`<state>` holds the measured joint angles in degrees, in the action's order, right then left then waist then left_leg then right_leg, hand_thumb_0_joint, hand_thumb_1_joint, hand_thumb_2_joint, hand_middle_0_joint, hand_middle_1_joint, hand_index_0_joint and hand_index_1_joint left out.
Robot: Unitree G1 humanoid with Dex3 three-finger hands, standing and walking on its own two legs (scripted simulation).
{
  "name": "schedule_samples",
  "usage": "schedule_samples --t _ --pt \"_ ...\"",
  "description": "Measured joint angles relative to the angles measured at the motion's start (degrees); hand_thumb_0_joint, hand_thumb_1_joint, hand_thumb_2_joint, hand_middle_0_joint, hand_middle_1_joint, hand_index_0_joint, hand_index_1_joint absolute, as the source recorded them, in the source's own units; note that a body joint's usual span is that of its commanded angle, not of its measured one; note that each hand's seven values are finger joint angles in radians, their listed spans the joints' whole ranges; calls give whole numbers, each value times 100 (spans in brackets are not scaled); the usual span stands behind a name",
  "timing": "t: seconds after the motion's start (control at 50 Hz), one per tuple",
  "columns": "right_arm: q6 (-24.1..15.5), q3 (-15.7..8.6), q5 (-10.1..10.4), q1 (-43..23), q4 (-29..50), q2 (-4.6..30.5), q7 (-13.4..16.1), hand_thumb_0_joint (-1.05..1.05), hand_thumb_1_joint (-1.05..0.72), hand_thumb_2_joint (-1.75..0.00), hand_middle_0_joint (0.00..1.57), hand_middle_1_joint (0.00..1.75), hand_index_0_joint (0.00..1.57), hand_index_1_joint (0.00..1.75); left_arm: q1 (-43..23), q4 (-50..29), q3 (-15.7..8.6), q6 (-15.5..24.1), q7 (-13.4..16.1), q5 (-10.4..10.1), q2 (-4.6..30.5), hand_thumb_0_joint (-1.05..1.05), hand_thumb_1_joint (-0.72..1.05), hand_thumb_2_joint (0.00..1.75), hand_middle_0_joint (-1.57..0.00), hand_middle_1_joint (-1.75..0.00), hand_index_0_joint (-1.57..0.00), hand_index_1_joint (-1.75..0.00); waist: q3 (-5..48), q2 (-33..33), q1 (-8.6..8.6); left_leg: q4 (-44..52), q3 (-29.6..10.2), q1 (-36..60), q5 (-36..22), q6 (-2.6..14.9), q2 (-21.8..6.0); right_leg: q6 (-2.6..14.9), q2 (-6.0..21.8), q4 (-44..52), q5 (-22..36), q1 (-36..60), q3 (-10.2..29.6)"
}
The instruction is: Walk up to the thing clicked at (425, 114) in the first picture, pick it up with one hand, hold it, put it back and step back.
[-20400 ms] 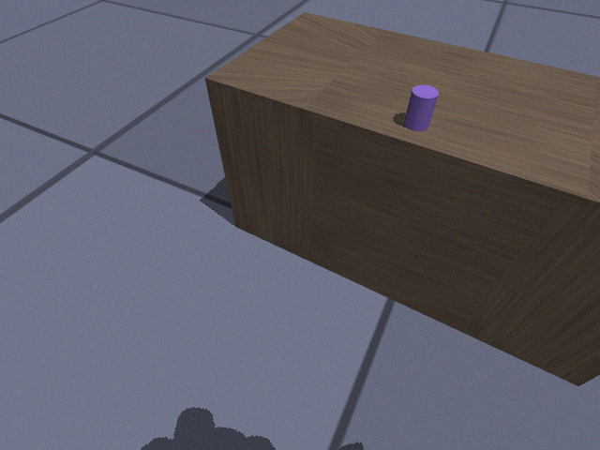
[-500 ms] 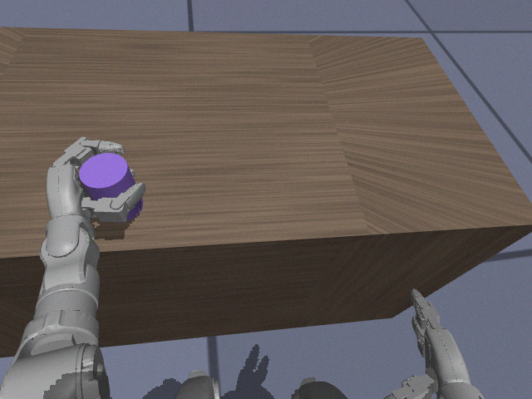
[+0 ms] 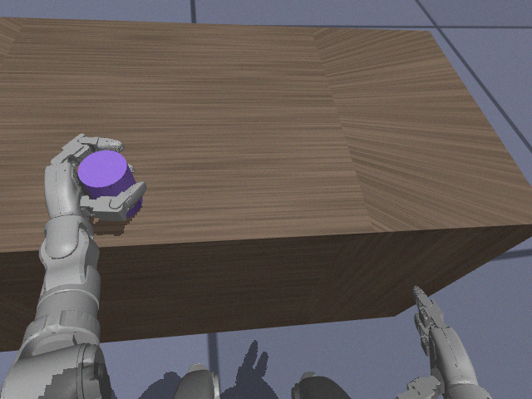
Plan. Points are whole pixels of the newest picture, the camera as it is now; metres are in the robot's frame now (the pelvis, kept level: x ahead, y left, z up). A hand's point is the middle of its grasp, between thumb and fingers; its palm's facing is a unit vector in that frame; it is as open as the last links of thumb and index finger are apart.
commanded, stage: open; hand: left
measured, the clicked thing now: (113, 186) +0.44 +0.21 +0.04
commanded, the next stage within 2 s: withdraw in 0.38 s
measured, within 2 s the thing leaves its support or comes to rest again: neither
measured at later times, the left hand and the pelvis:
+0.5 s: hand (114, 182) +0.44 +0.21 +0.05, palm faces +0.16 -0.99 +0.04, open 14.7 cm; pelvis +0.01 +0.00 +0.00, yaw +0 degrees
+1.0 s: hand (13, 121) +0.45 +0.29 +0.16, palm faces +0.21 -0.98 -0.01, open 17.1 cm; pelvis +0.01 +0.00 +0.02, yaw +0 degrees
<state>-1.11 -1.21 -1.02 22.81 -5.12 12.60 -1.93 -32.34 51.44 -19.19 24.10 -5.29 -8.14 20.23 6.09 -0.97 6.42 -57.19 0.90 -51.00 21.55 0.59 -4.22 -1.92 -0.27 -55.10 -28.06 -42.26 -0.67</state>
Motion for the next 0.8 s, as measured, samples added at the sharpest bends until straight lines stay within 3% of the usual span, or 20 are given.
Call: schedule_samples --t 0.16,0.36,0.64,0.8 --pt "60 26 13 81 127 55 15 -1 50 -5 6 5 6 5 -1 30 -58 -38 -101 -47 65 -1 -32 73 -84 -87 -85 -86 37 -19 34 -38 -15 -60 15 -20 -16 18 -17 -62 -31 -70 -9" --pt "146 24 30 73 168 43 39 -1 50 -5 6 5 6 6 110 -131 -79 -49 -103 -52 42 0 -44 41 -65 -57 -66 -57 31 -28 38 -72 -6 -57 62 -25 -25 20 -25 -84 -67 -67 3" --pt "261 -102 39 49 254 81 42 -1 51 -5 6 5 6 6 209 -326 -181 -150 -81 18 81 -1 -49 20 -30 -25 -31 -26 19 -21 47 -56 15 59 106 -21 -22 10 -20 -43 -89 52 24" --pt "306 -116 134 4 -19 99 156 -1 53 -5 6 5 6 6 -66 -440 -493 -573 -237 -17 571 -1 -48 14 -14 -13 -15 -13 48 -16 28 217 12 428 27 -37 -29 24 -34 270 18 431 12"
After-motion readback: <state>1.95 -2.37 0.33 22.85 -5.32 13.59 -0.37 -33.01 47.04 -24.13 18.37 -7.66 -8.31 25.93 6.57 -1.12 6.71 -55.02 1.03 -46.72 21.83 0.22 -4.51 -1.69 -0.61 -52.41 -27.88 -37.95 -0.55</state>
